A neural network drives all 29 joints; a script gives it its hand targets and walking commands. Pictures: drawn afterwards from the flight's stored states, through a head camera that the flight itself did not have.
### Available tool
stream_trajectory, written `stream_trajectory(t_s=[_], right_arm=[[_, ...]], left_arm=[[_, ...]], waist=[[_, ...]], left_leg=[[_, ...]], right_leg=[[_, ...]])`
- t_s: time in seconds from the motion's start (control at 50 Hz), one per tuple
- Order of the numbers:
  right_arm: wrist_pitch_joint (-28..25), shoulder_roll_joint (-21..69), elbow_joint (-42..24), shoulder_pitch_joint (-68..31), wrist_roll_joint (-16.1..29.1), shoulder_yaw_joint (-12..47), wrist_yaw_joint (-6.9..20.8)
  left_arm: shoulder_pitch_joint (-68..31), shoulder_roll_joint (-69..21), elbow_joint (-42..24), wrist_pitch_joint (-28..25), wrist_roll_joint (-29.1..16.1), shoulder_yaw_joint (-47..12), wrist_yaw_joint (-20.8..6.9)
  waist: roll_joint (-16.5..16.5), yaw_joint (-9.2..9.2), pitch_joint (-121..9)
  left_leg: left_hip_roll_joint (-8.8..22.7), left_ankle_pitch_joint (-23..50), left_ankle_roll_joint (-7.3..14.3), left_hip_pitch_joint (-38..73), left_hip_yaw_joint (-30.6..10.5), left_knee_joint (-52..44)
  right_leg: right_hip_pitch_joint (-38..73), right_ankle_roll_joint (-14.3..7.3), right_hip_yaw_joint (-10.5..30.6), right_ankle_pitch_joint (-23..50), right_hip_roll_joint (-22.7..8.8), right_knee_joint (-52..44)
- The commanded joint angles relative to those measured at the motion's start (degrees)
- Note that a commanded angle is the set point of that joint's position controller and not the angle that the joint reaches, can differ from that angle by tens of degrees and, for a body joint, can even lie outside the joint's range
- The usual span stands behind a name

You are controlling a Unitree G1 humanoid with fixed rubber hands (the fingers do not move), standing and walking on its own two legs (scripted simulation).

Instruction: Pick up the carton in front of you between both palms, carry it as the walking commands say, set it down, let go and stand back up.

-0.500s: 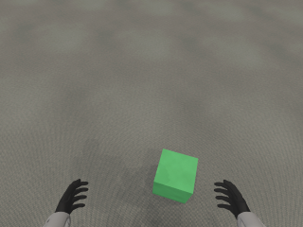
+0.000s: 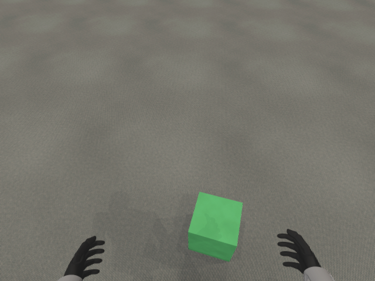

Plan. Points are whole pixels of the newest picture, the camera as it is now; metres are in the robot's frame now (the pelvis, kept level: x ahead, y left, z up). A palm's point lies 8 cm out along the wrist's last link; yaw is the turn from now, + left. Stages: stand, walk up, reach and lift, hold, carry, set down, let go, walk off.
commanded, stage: stand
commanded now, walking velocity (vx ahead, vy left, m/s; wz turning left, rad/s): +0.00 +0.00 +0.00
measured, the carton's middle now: (214, 227) +0.46 -0.13 -0.64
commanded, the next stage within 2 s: none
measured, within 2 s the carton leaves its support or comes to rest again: neither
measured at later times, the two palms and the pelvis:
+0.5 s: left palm out of the picture +0.12 +0.25 -0.08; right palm (330, 278) +0.14 -0.31 -0.11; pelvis +0.02 -0.03 +0.00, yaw +2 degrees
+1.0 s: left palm out of the picture +0.09 +0.26 -0.09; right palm out of the picture +0.10 -0.32 -0.11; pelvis +0.00 -0.03 +0.00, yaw +2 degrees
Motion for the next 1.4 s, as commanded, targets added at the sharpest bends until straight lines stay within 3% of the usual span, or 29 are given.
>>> stream_trajectory(t_s=[0.0, 0.06, 0.22, 0.38, 0.96, 1.38], right_arm=[[-6.64, -7.6, -0.06, -3.27, -1.08, -3.25, 0.05], [-8.49, -7.54, 2.73, -2.21, -1.31, -3.27, 0.02], [-9.51, -9.2, 7.49, -0.56, -1.01, -3.09, -1.55], [-9.26, -9.78, 10.95, 0.73, -0.84, -2.41, -2.74], [-9.76, -12.09, 18.83, 1.01, -0.15, -1.08, -3.64], [-9.93, -13.06, 23.24, 0.19, 0.13, -0.82, -3.5]], left_arm=[[-1.06, 10.96, 0.14, -3.36, 1.34, 4.88, 1.27], [-3.01, 10.51, 1.56, -4.83, 1.07, 4.84, 0.79], [-1.91, 11.24, 5.63, -5.65, 0.51, 4.57, 1.52], [-1.51, 12.18, 8.31, -5.4, 0.31, 4.46, 2.05], [-3.85, 13.17, 15.67, -5.21, -0.5, 3.62, 1.51], [-4.72, 14.42, 20.48, -5.36, -1.0, 2.94, 1.57]], waist=[[0.1, 1.2, 0.37], [-3.61, 0.51, 0.69], [-3.94, 0.8, -3.4], [-3.61, 0.94, -3.36], [-2.12, 1.14, 0.5], [-2.09, 0.94, 0.87]], left_leg=[[2.45, -5.63, -0.49, -8.07, -3.83, -6.23], [2.3, 0.09, -0.3, -4.55, -3.37, -3.92], [3.31, 10.03, -1.01, -2.23, -4.24, -3.15], [3.55, 11.7, -1.44, -2.34, -4.15, -3.28], [5.59, 9.11, -0.97, -2.2, -6.02, -8.63], [6.26, 8.79, -0.75, -1.74, -6.24, -11.41]], right_leg=[[-1.72, -0.34, 3.56, -6.1, -4.09, -5.07], [-4.71, -1.0, 5.51, -6.83, -4.89, -7.46], [2.14, -0.94, 5.27, 11.36, -5.83, -4.52], [5.26, -1.12, 5.67, 17.61, -6.74, -4.33], [5.47, -1.06, 6.31, 7.05, -7.0, -8.97], [6.16, -0.94, 6.8, 6.05, -7.56, -11.04]])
